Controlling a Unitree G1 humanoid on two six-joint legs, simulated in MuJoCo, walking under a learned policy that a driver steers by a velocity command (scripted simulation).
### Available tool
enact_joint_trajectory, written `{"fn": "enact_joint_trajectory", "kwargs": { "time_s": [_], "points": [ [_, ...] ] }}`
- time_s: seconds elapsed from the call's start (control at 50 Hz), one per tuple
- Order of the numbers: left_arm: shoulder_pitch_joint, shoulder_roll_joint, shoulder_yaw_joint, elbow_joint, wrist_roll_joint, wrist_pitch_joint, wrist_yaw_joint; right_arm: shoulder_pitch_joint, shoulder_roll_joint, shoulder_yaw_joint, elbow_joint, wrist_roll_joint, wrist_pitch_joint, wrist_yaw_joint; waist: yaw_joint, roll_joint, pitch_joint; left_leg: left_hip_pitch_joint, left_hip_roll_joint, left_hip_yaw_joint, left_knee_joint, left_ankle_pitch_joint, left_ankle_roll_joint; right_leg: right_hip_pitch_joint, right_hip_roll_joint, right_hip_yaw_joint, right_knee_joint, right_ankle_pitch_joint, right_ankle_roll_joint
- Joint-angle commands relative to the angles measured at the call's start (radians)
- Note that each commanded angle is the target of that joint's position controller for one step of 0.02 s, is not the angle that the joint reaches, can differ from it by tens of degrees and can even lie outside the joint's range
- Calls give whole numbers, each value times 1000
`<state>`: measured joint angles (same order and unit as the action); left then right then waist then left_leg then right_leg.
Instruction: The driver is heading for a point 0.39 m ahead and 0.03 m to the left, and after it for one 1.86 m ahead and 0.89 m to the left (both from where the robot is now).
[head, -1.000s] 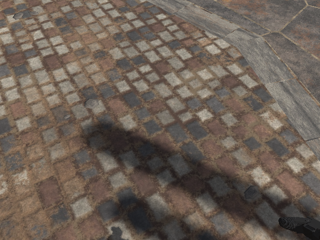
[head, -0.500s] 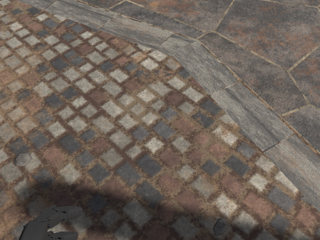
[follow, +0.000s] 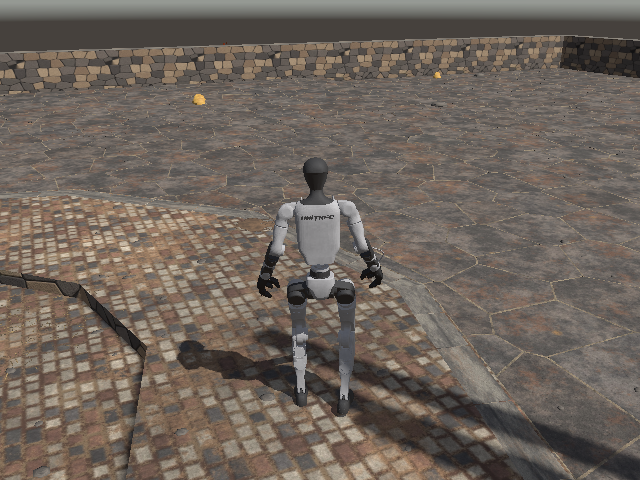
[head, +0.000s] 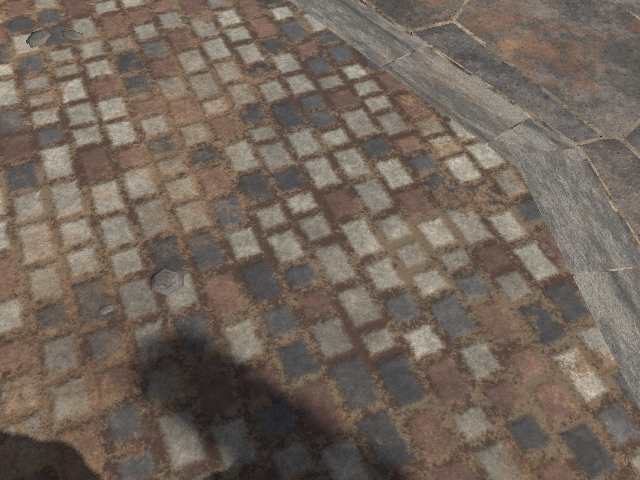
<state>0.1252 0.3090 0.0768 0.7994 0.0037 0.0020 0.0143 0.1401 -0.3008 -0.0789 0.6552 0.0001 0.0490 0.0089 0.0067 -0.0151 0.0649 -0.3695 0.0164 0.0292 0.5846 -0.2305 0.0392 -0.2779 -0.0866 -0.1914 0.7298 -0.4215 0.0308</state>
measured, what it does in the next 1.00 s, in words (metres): steps on the spot, turning left: right foot, then left foot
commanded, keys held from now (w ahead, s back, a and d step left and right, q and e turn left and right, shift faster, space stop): q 0.38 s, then no key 0.20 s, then w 0.42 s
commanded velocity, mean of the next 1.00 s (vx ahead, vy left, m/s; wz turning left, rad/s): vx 0.12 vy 0.00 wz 0.34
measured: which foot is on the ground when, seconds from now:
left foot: down 0.00-0.40, up 0.42-0.74, down 0.76-1.00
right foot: up 0.00-0.38, down 0.40-0.76, up 0.78-1.00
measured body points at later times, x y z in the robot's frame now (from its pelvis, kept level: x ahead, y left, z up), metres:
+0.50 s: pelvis +0.02 -0.04 +0.01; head +0.05 -0.05 +0.46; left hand +0.06 +0.28 -0.09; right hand +0.26 -0.27 -0.09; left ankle -0.01 +0.09 -0.68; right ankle +0.06 -0.14 -0.73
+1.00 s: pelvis +0.08 +0.00 +0.02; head +0.09 +0.02 +0.47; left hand +0.14 +0.31 -0.09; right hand +0.19 -0.26 -0.10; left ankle -0.05 +0.08 -0.73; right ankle +0.22 -0.11 -0.68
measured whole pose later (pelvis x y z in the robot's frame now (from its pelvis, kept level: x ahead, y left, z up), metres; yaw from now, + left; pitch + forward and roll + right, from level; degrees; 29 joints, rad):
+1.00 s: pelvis +0.08 +0.00 +0.02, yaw +20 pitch +1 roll +0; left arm 0.15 0.32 0.06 0.79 -0.02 -0.07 -0.04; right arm 0.41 -0.26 -0.05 0.79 0.01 -0.05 -0.01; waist -0.05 -0.04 0.01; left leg 0.02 -0.01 -0.03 0.23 -0.26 0.02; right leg -0.58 -0.07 -0.01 0.80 -0.17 0.00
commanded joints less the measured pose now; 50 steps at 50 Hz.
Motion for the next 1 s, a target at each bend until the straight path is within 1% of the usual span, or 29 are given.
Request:
{"fn": "enact_joint_trajectory", "kwargs": {
  "time_s": [0.02,0.04,0.06,0.08,0.14,0.2,0.32,0.38,0.4,0.42,0.44,0.46,0.48,0.52,0.58,0.62,0.64,0.68,0.72,0.74,0.76,0.78,0.8,0.82,0.84,0.88,0.9,0.96,1.0],
  "points": [
    [-52,113,24,-96,6,-12,-4,148,-218,-56,-56,-17,-39,-4,-82,167,-277,432,346,-472,-191,802,341,-362,79,228,518,-263,37],
    [-55,98,23,-96,-11,-8,0,102,-198,-52,-54,-5,-51,-7,-51,129,-231,396,286,-389,-185,704,279,-385,60,245,502,-182,24],
    [-47,97,24,-84,-6,-5,10,57,-176,-47,-57,11,-53,-11,-31,83,-196,357,243,-349,-192,616,230,-393,47,252,443,-113,23],
    [-47,113,31,-83,2,-1,19,20,-161,-41,-64,20,-49,-20,-12,95,-184,315,221,-330,-204,568,208,-364,42,257,397,-58,26],
    [-14,85,24,-74,-5,2,20,5,-171,-43,-77,5,-38,-32,8,132,-204,263,185,-317,-216,561,206,-275,82,247,293,10,50],
    [-36,68,16,-79,-6,3,20,12,-187,-50,-77,10,-31,-42,-8,138,-204,234,175,-345,-215,442,200,-221,95,261,149,43,62],
    [-36,85,21,-85,-13,-9,-1,-14,-187,-50,-85,9,-15,-37,-23,191,-169,160,151,-472,-216,216,178,-102,125,272,-54,59,38],
    [46,88,30,-63,-12,-25,-13,-46,-171,-43,-93,24,-4,-42,27,181,-166,119,96,-491,-152,182,118,53,122,248,-329,221,-1],
    [82,139,43,-57,2,-25,-10,-15,-134,-32,-91,20,-3,-45,20,102,-183,43,43,-430,-58,42,62,154,-4,338,-389,276,-45],
    [47,228,58,-69,19,-15,-3,45,-83,-20,-99,11,-9,-43,-48,-174,-157,-137,-128,-232,147,-272,-6,210,-215,580,-427,431,-168],
    [40,199,50,-82,47,-19,-6,26,-158,-42,-103,0,-21,-46,-12,-237,-137,-191,-131,-200,381,-423,-52,112,-327,731,-463,468,-312],
    [-15,151,34,-103,42,-25,-3,41,-205,-60,-81,5,-23,-45,-28,-154,-114,-179,-103,-235,512,-365,-64,82,-288,662,-458,442,-313],
    [-65,117,25,-107,24,-26,0,60,-198,-64,-54,8,-17,-46,-49,-118,-91,-179,-100,-227,560,-304,-79,72,-218,560,-439,419,-265],
    [-70,88,10,-104,-3,-26,5,76,-143,-51,-31,3,-2,-52,-38,-110,-75,-196,-102,-225,606,-227,-110,105,-157,470,-420,440,-232],
    [-17,74,0,-80,2,-18,13,28,-84,-25,-47,14,-7,-49,-7,-136,-92,-152,-78,-170,433,-193,-134,169,-117,391,-408,488,-238],
    [17,85,1,-64,-2,-13,13,3,-45,-1,-51,8,-10,-41,23,-167,-121,-56,-29,-101,228,-185,-134,177,-102,381,-446,221,-226],
    [37,123,11,-56,-8,-8,12,-17,-41,5,-55,9,-14,-35,43,-200,-101,-15,-30,-55,157,-215,-129,147,-105,396,-475,108,-230],
    [76,172,23,-44,-14,-1,9,-19,-77,0,-49,19,-27,-29,59,-202,-65,48,-45,-9,38,-230,-106,106,-129,440,-491,1,-241],
    [78,174,21,-37,-35,0,6,50,-78,-2,-4,20,-45,-24,19,-148,-39,186,-56,18,-180,-64,-50,35,-124,439,-484,-53,-229],
    [83,153,14,-31,-37,-5,3,90,-77,-3,19,19,-52,-24,-4,-125,-38,279,-55,13,-246,-34,-19,-19,-108,425,-460,-46,-207],
    [61,100,-4,-36,-26,-18,-3,162,-89,-5,39,20,-59,-28,-40,-89,-74,426,11,-71,-251,-34,15,-118,-78,389,-380,-25,-161],
    [5,6,-30,-71,-5,-40,-15,267,-156,-21,64,9,-63,-36,-77,94,-128,576,175,-304,-267,-123,81,-294,33,235,-123,-12,-84],
    [-76,39,-24,-126,-18,-63,-14,297,-240,-46,74,1,-71,-21,-107,260,-65,503,336,-567,-382,-265,208,-446,102,154,25,-114,-51],
    [-106,111,0,-132,-31,-74,-14,274,-184,-31,67,-5,-92,-19,-111,193,21,468,356,-613,-428,-317,251,-524,44,218,182,-128,-47],
    [-68,124,9,-115,-42,-80,-22,245,-137,-16,67,-4,-107,-21,-81,183,44,470,322,-556,-436,-334,228,-563,19,240,244,-72,-59],
    [-43,111,10,-94,-33,-87,-34,214,-114,-8,65,11,-118,-21,-63,169,60,494,273,-450,-457,-219,188,-610,-14,239,253,58,-65],
    [-57,96,7,-94,-27,-92,-41,214,-106,-4,64,7,-119,-22,-62,147,57,476,250,-393,-466,-125,174,-589,-20,231,229,116,-59],
    [-93,40,-14,-100,-16,-96,-59,213,-113,-6,66,7,-116,-22,-67,129,30,391,184,-237,-474,67,158,-459,5,181,74,273,-21],
    [-139,24,-25,-117,-19,-94,-64,235,-134,-12,76,9,-116,-21,-81,136,33,320,169,-181,-474,107,149,-356,27,164,-42,350,-7]
  ]
}}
